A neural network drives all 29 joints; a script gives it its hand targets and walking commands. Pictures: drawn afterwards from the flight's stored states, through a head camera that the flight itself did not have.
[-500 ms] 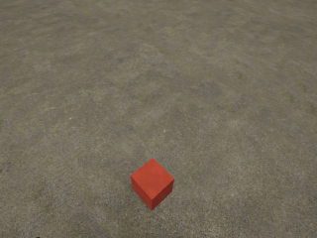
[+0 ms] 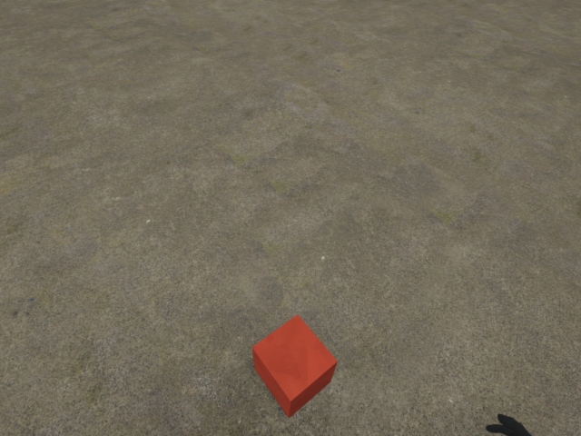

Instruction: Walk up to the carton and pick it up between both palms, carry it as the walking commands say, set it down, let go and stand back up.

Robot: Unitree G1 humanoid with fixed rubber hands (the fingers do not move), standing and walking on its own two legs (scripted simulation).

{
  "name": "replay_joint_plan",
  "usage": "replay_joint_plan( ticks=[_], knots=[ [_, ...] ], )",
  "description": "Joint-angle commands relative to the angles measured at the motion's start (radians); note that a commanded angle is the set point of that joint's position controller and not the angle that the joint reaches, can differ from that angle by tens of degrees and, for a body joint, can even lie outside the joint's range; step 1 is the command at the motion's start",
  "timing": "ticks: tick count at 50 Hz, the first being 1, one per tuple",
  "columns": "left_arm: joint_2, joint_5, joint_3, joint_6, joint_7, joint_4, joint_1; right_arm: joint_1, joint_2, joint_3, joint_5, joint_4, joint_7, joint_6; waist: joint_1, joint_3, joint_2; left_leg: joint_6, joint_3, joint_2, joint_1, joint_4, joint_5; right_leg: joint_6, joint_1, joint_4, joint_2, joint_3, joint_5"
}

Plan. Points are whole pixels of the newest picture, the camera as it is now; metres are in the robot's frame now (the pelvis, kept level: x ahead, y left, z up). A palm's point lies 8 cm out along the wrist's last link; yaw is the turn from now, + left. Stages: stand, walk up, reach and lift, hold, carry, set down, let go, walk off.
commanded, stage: walk up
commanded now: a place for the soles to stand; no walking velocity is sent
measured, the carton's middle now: (293, 365) +0.47 +0.00 -0.67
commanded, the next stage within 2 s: none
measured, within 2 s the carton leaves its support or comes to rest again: neither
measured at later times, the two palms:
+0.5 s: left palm out of the picture +0.15 +0.32 -0.07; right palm out of the picture +0.08 -0.36 -0.07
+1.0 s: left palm out of the picture +0.06 +0.17 -0.10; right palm out of the picture +0.23 -0.52 -0.07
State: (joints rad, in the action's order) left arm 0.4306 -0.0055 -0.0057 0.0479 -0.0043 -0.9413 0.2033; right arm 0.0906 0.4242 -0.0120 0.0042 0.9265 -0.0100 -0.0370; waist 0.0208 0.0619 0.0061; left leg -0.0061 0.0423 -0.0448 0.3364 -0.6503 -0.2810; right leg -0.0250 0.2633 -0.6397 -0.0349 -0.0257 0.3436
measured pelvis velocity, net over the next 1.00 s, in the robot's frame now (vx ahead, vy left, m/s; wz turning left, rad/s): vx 0.07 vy -0.18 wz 0.32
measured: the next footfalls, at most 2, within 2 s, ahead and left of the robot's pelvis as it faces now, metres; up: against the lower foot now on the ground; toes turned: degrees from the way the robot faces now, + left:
right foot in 0.74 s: +0.12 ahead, -0.26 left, +0.00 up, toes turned +8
left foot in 0.98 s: +0.13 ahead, -0.06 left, +0.00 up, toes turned +20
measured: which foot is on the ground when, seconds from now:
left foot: down 0.00-0.74, up 0.76-0.96, down 0.98-1.00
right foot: down 0.00-0.40, up 0.42-0.72, down 0.74-0.98, up 1.00-1.00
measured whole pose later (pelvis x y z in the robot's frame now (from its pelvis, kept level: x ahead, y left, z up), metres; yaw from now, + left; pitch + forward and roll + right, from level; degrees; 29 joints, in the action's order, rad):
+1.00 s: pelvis +0.07 -0.18 -0.02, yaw +18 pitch -1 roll +1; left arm 0.47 0.06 0.13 -0.08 0.09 -0.67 0.23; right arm 0.39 0.53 -0.09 -0.02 0.84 0.11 -0.11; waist 0.03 0.06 0.05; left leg 0.05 0.06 0.03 0.41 -0.72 -0.33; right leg 0.05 0.37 -0.87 -0.05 -0.12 0.46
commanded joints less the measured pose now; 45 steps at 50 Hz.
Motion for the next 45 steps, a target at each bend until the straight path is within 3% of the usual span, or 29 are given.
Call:
replay_joint_plan(
  ticks=[1,11,20,21,22,23,24,26,28,32,34,35,36,37,38,39,40,41,43,45],
  knots=[
    [0.194,-0.004,0.038,0.013,-0.009,-0.003,-0.036,-0.038,0.19,-0.038,0.003,0.01,0.005,-0.007,-0.015,-0.12,-0.048,0.074,-0.127,-0.109,-0.168,0.142,0.268,0.063,0.007,0.135,-0.076,0.086,-0.283],
    [0.164,0.0,0.026,-0.003,-0.008,-0.115,-0.143,-0.15,0.169,-0.027,0.0,0.127,0.004,0.006,-0.015,-0.104,-0.019,0.04,-0.09,-0.116,-0.236,0.284,0.253,0.048,-0.076,0.285,-0.093,0.1,-0.317],
    [0.163,0.006,0.031,-0.011,-0.001,-0.151,-0.192,-0.152,0.163,-0.023,-0.005,0.172,0.003,0.006,-0.018,-0.097,-0.002,0.021,-0.071,-0.115,-0.263,0.361,0.203,0.044,-0.104,0.365,-0.098,0.105,-0.275],
    [0.273,0.073,0.121,-0.057,0.053,-0.006,-0.278,0.166,0.337,-0.104,0.012,0.18,0.037,-0.008,-0.098,-0.073,0.082,0.104,-0.301,-0.195,-0.287,0.409,-0.028,0.024,0.044,0.065,0.006,-0.034,0.084],
    [0.223,0.078,0.115,-0.084,0.073,0.063,-0.29,0.242,0.407,-0.139,0.002,0.168,0.058,-0.016,-0.111,-0.042,-0.038,0.184,-0.515,-0.326,-0.43,0.457,-0.116,0.018,0.338,-0.126,0.007,0.067,0.165],
    [0.197,0.081,0.121,-0.1,0.081,0.1,-0.267,0.241,0.386,-0.145,-0.003,0.131,0.077,-0.029,-0.087,-0.043,-0.025,0.218,-0.539,-0.364,-0.415,0.446,-0.158,0.014,0.418,-0.276,-0.055,0.165,0.11],
    [0.192,0.075,0.129,-0.11,0.09,0.121,-0.223,0.211,0.351,-0.139,-0.009,0.088,0.089,-0.041,-0.053,-0.047,-0.032,0.217,-0.501,-0.349,-0.366,0.431,-0.147,0.013,0.431,-0.354,-0.075,0.187,0.078],
    [0.198,0.074,0.149,-0.115,0.11,0.169,-0.187,0.187,0.321,-0.134,-0.024,0.022,0.097,-0.053,-0.03,-0.044,-0.036,0.192,-0.422,-0.288,-0.269,0.409,-0.143,0.007,0.4,-0.389,-0.09,0.192,0.06],
    [0.187,0.077,0.158,-0.127,0.133,0.216,-0.188,0.192,0.332,-0.137,-0.038,-0.03,0.099,-0.058,-0.032,-0.038,-0.084,0.179,-0.365,-0.234,-0.13,0.385,-0.144,0.0,0.315,-0.363,-0.062,0.153,0.059],
    [0.193,0.078,0.179,-0.133,0.149,0.304,-0.222,0.27,0.396,-0.15,-0.057,-0.083,0.113,-0.068,-0.042,-0.041,-0.161,0.193,-0.386,-0.217,0.027,0.308,-0.242,0.012,0.243,-0.292,-0.051,0.123,0.133],
    [0.203,0.076,0.19,-0.128,0.147,0.314,-0.167,0.26,0.408,-0.147,-0.062,-0.111,0.118,-0.066,-0.005,-0.06,-0.192,0.191,-0.378,-0.197,0.125,0.269,-0.265,0.026,0.152,-0.228,-0.036,0.083,0.139],
    [0.207,0.075,0.197,-0.124,0.145,0.309,-0.116,0.252,0.41,-0.144,-0.065,-0.121,0.119,-0.063,0.026,-0.074,-0.211,0.182,-0.361,-0.18,0.189,0.242,-0.265,0.04,0.075,-0.169,-0.02,0.05,0.142],
    [0.213,0.078,0.206,-0.118,0.138,0.291,-0.03,0.239,0.4,-0.136,-0.067,-0.131,0.12,-0.058,0.08,-0.088,-0.189,0.152,-0.318,-0.138,0.289,0.166,-0.261,0.058,-0.062,-0.061,0.012,0.009,0.105],
    [0.249,0.086,0.221,-0.107,0.127,0.263,0.088,0.273,0.336,-0.113,-0.071,-0.137,0.122,-0.051,0.132,-0.102,-0.033,0.105,-0.241,-0.042,0.459,-0.029,-0.351,0.066,-0.248,0.038,0.021,0.045,0.154],
    [0.374,0.091,0.24,-0.097,0.114,0.274,0.129,0.272,0.233,-0.081,-0.051,-0.172,0.131,-0.05,0.153,-0.073,0.339,0.034,-0.023,0.135,0.611,-0.356,-0.431,0.159,-0.175,0.402,-0.305,0.516,0.616],
    [0.373,0.073,0.241,-0.092,0.103,0.309,-0.002,0.224,0.261,-0.096,-0.042,-0.159,0.149,-0.044,0.082,-0.01,0.222,0.019,-0.058,0.057,0.574,-0.495,-0.308,0.214,-0.042,0.472,-0.381,0.595,0.648],
    [0.329,0.071,0.23,-0.092,0.098,0.317,-0.06,0.254,0.295,-0.111,-0.033,-0.123,0.146,-0.047,0.029,0.004,0.172,0.026,-0.073,0.027,0.481,-0.514,-0.253,0.242,0.021,0.433,-0.333,0.519,0.567],
    [0.283,0.065,0.218,-0.098,0.094,0.316,-0.097,0.309,0.316,-0.12,-0.032,-0.086,0.135,-0.047,-0.008,0.01,0.139,0.014,-0.059,-0.002,0.398,-0.488,-0.211,0.24,0.052,0.375,-0.278,0.391,0.452],
    [0.228,0.066,0.204,-0.104,0.091,0.327,-0.138,0.418,0.307,-0.125,-0.018,-0.032,0.117,-0.044,-0.042,0.001,0.193,0.009,-0.006,0.011,0.226,-0.374,-0.18,0.243,0.084,0.276,-0.202,0.206,0.251],
    [0.212,0.075,0.189,-0.105,0.094,0.333,-0.099,0.411,0.279,-0.127,-0.008,-0.049,0.108,-0.051,-0.024,0.009,0.204,0.028,0.022,0.038,0.106,-0.246,-0.175,0.265,0.118,0.247,-0.22,0.155,0.148]
  ],
)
